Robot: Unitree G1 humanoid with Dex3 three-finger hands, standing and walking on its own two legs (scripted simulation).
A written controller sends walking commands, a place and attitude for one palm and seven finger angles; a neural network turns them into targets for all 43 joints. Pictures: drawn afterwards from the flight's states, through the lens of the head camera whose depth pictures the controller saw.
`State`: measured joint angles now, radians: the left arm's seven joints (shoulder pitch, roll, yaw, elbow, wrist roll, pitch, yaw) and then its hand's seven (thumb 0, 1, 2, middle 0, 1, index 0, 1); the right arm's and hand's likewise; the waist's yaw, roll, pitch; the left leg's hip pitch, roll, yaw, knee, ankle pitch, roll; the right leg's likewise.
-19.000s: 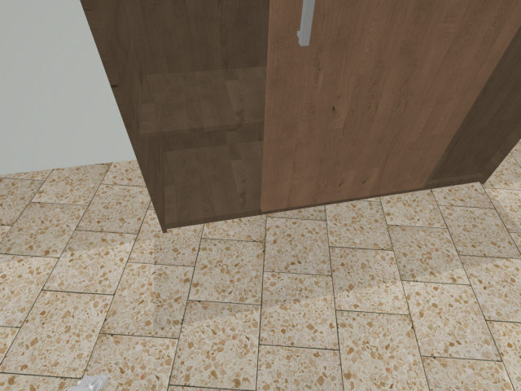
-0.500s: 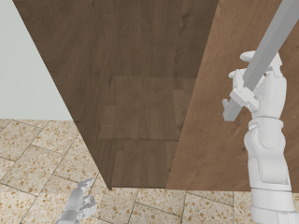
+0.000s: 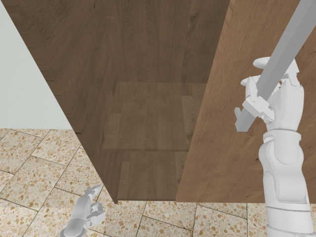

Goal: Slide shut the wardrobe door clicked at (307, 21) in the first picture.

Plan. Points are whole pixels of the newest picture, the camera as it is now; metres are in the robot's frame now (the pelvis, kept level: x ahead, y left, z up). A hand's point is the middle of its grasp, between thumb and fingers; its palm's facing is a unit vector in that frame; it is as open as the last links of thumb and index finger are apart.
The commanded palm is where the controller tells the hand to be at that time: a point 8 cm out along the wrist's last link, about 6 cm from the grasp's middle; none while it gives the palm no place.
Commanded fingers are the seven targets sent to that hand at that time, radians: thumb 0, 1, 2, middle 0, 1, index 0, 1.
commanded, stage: step sideways, sliding the door along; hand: right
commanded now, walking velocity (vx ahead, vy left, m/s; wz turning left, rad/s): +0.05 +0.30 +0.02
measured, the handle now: (267, 67) +0.37 -0.19 +0.26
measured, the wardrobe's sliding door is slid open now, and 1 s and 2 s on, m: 0.35 0.35 0.35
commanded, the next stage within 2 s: stop walking and hold the door there in 0.56 s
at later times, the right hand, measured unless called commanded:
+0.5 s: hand (250, 98) +0.34 -0.16 +0.22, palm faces +0.19 +0.98 -0.07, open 6.2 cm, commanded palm +0.32 -0.19 +0.21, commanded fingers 0.00 -0.90 -0.90 0.45 1.40 0.45 1.40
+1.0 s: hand (252, 98) +0.34 -0.17 +0.22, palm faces +0.16 +0.98 -0.08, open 6.1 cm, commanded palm +0.31 -0.21 +0.21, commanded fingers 0.00 -0.90 -0.90 0.45 1.40 0.45 1.40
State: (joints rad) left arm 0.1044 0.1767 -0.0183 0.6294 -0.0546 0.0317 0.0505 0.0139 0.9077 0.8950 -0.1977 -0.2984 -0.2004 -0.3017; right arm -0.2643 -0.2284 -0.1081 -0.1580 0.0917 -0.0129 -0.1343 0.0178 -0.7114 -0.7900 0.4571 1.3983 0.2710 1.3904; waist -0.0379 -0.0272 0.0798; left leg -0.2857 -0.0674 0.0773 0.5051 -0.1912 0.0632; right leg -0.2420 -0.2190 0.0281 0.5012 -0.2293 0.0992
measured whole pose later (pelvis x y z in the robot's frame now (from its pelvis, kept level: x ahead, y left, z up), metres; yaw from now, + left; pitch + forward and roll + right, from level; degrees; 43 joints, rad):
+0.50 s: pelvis +0.00 -0.01 +0.00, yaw +0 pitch -2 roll +1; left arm 0.12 0.18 -0.01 0.63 -0.06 0.03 0.05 0.01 0.91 0.90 -0.20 -0.30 -0.20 -0.30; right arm -0.26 -0.24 -0.11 -0.16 0.10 -0.02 -0.13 0.02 -0.72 -0.78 0.45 1.40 0.26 1.39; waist -0.02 -0.02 0.08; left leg -0.30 -0.06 0.07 0.52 -0.19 0.06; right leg -0.26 -0.22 0.02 0.52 -0.24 0.11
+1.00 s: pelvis +0.00 -0.03 +0.01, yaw +2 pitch -2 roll +0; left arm 0.12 0.22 -0.01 0.67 -0.05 -0.02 0.07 0.01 0.91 0.90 -0.20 -0.30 -0.20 -0.30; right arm -0.18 -0.21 -0.11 -0.12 0.09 -0.05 -0.14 0.03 -0.69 -0.76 0.46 1.40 0.31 1.40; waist 0.01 -0.04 0.03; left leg -0.27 -0.02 0.02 0.46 -0.16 0.02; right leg -0.20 -0.17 -0.04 0.44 -0.21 0.06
